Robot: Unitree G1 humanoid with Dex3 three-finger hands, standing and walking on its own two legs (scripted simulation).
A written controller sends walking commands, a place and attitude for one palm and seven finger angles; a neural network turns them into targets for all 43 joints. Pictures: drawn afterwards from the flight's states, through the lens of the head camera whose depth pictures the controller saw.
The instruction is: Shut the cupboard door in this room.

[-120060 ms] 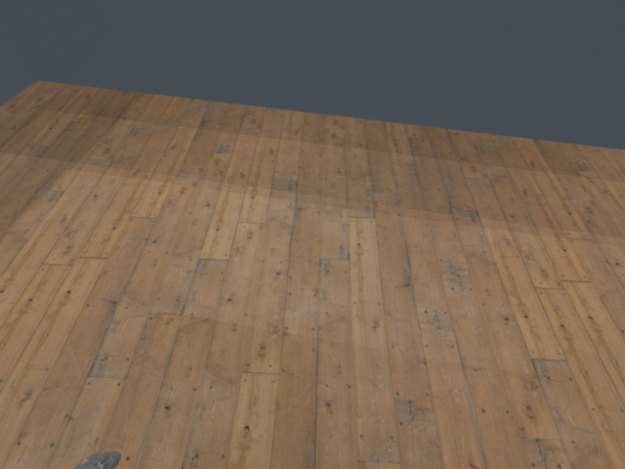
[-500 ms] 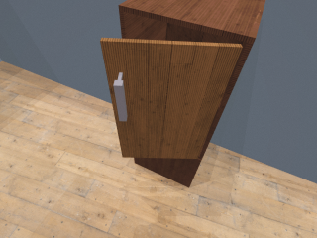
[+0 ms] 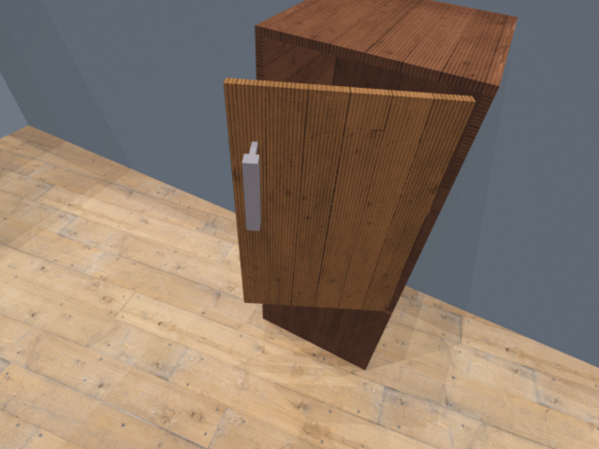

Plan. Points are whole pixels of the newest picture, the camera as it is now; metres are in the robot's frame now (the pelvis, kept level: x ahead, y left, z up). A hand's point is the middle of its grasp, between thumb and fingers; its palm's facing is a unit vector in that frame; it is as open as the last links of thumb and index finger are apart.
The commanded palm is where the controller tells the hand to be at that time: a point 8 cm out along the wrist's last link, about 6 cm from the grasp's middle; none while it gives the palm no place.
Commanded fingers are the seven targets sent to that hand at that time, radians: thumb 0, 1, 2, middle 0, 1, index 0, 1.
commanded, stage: shuffle to correct the standing spot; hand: left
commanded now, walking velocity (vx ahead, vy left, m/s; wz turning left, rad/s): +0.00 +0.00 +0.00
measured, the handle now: (253, 187) +0.51 +0.12 +0.07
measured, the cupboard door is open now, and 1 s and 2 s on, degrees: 25 25 25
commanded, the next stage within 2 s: come to a stop and stand still in 0.70 s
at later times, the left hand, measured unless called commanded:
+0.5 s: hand out of the picture -0.03 +0.14 -0.18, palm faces +0.02 -0.99 -0.15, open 7.4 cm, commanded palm none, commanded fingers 0.00 0.90 0.90 -0.20 -0.30 -0.20 -0.30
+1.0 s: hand out of the picture +0.08 +0.08 -0.18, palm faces +0.05 -0.98 -0.19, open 7.3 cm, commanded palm none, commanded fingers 0.00 0.90 0.90 -0.20 -0.30 -0.20 -0.30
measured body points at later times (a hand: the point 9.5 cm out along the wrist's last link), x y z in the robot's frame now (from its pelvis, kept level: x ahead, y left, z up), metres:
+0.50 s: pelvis +0.01 -0.03 +0.00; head +0.01 -0.01 +0.45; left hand -0.03 +0.19 -0.17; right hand +0.01 -0.27 -0.15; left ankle +0.04 +0.08 -0.73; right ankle -0.02 -0.13 -0.74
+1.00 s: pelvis +0.06 -0.09 +0.00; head +0.06 -0.08 +0.45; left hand +0.08 +0.14 -0.16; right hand +0.05 -0.32 -0.16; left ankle +0.05 +0.03 -0.72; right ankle +0.06 -0.21 -0.74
